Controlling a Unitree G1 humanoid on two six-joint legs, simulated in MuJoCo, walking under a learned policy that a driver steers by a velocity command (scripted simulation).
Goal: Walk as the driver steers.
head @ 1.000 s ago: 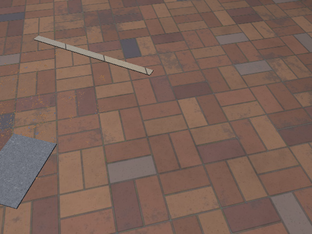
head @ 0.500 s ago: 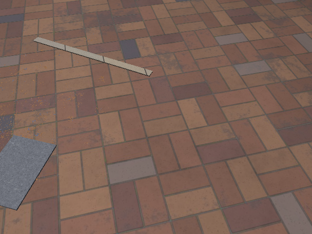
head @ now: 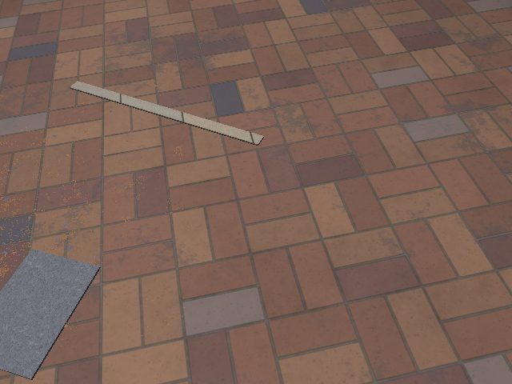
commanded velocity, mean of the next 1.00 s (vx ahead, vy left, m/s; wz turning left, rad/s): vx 0.34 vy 0.00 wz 0.00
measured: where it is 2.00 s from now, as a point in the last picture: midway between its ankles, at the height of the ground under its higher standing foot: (281, 381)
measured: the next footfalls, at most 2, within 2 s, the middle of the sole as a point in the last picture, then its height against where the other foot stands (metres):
left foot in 0.26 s outside the picture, level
right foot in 0.74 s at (327, 355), level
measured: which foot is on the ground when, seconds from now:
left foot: up 0.00-0.24, down 0.26-0.76, up 0.78-1.00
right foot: down 0.00-0.28, up 0.30-0.72, down 0.74-1.00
